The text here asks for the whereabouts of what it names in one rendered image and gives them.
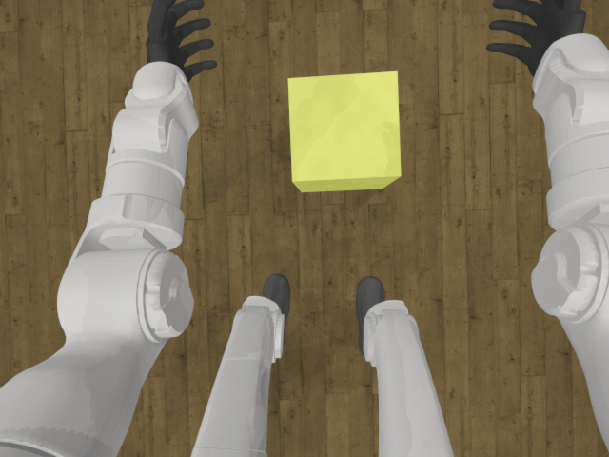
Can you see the left robot shin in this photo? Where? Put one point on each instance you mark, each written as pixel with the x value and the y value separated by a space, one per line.
pixel 257 301

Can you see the left robot forearm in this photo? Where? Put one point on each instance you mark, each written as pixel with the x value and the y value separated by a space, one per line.
pixel 146 167

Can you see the right robot forearm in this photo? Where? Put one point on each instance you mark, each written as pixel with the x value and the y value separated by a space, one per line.
pixel 571 87

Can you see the robot right foot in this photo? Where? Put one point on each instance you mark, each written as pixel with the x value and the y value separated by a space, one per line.
pixel 370 292

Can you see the carton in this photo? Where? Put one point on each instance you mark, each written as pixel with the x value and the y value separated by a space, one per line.
pixel 344 131

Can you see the right robot hand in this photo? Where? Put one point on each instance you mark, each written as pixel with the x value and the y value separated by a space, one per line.
pixel 554 18

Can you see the left robot hand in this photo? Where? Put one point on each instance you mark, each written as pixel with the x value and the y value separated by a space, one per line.
pixel 164 38

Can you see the robot right upper arm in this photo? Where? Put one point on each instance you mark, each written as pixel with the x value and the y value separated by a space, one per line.
pixel 571 281

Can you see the robot left upper arm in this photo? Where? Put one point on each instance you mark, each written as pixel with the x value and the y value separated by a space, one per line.
pixel 117 308

